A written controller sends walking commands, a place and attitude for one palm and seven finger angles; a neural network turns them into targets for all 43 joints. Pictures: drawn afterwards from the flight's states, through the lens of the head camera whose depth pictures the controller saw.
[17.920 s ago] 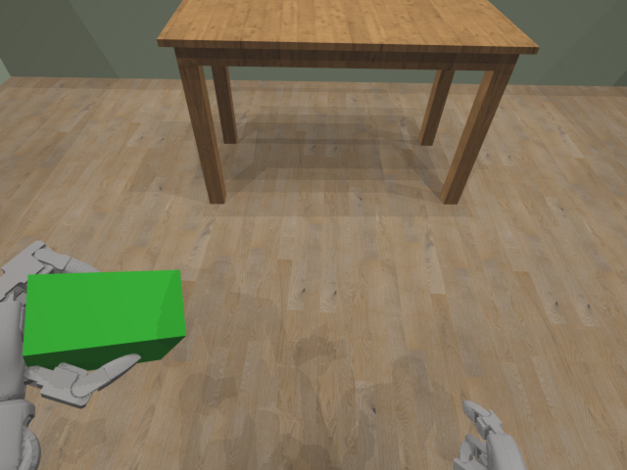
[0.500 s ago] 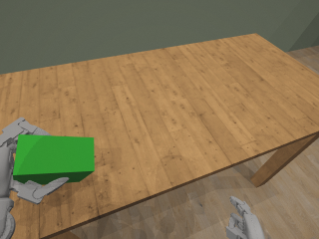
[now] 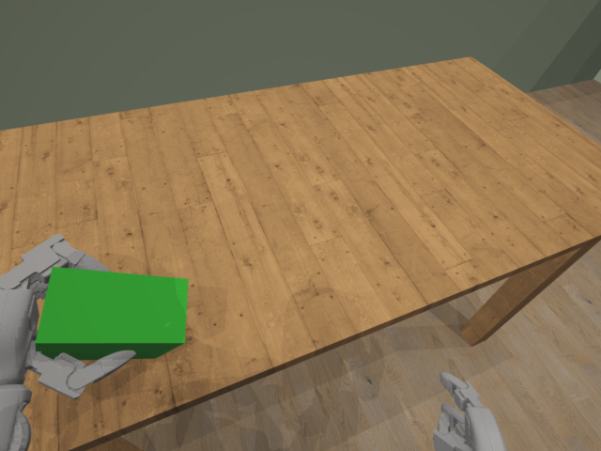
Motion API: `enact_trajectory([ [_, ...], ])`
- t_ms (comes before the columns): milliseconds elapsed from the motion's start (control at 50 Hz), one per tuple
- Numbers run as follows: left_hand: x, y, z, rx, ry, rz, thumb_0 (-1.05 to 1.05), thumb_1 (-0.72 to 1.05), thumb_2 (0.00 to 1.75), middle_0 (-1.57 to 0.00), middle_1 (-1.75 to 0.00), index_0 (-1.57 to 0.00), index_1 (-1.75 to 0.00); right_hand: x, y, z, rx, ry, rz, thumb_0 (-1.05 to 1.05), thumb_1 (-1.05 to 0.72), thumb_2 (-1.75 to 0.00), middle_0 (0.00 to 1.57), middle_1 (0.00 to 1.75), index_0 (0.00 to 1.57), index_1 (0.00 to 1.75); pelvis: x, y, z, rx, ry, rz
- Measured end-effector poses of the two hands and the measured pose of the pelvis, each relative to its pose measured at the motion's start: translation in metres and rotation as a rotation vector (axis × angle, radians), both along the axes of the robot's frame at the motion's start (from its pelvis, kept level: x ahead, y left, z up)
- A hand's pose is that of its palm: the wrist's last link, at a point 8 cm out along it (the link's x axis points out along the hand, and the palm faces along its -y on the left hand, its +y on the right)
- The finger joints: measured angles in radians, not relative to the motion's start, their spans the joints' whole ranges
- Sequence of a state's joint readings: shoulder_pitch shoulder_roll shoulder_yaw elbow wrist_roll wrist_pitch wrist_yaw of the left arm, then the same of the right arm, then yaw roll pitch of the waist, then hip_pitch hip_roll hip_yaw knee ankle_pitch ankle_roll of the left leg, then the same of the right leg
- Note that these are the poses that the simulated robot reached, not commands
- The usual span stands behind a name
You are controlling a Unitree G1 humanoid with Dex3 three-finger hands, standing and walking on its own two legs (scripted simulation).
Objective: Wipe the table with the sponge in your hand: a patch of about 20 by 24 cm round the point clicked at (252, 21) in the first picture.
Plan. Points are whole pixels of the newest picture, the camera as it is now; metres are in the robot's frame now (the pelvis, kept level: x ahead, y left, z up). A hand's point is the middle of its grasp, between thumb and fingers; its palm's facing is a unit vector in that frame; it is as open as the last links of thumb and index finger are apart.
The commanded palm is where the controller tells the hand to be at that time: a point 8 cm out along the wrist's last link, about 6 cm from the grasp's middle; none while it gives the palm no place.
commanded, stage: come to a stop and stand still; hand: left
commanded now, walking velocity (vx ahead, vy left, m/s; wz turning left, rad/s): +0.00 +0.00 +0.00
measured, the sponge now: (132, 320) +0.22 +0.20 +0.11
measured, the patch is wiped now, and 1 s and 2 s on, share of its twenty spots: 0.00 0.00 0.00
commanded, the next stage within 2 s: look again from close up in 0.20 s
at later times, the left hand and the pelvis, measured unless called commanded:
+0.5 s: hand (34, 308) +0.21 +0.28 +0.15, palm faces +0.37 -0.85 -0.37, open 10.2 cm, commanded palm +0.15 +0.31 +0.17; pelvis +0.00 +0.02 +0.00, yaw +1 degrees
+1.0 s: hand (64, 299) +0.21 +0.25 +0.16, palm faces +0.35 -0.85 -0.40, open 10.2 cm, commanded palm +0.15 +0.28 +0.17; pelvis -0.01 +0.00 +0.00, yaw +1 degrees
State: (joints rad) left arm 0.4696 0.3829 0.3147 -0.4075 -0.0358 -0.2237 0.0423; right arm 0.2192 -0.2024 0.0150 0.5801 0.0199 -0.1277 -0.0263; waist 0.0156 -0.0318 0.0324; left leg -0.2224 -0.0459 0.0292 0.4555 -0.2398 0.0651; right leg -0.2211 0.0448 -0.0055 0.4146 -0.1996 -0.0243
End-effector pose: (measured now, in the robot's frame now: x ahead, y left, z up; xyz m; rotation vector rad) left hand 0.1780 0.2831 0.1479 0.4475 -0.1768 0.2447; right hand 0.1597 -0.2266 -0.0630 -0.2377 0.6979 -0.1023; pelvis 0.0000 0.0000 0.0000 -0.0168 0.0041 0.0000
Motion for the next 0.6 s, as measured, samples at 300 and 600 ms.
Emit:
enact_trajectory([
  [300,-0.001,0.019,0.021,0.000,-0.110,0.041,-0.02,-0.51,1.02,-0.69,-1.34,-0.73,-1.34,0.022,0.031,0.008,0.014,-0.058,0.053,0.01,-0.90,-0.89,0.20,0.30,0.20,0.30,0.001,0.016,0.001,-0.009,-0.005,0.004],
  [600,-0.011,0.035,0.025,0.020,-0.135,0.057,-0.02,-0.52,1.02,-0.69,-1.34,-0.74,-1.33,0.012,0.047,0.005,-0.002,-0.016,0.081,0.01,-0.90,-0.89,0.20,0.30,0.20,0.30,-0.006,0.028,0.000,-0.009,-0.014,0.020],
])
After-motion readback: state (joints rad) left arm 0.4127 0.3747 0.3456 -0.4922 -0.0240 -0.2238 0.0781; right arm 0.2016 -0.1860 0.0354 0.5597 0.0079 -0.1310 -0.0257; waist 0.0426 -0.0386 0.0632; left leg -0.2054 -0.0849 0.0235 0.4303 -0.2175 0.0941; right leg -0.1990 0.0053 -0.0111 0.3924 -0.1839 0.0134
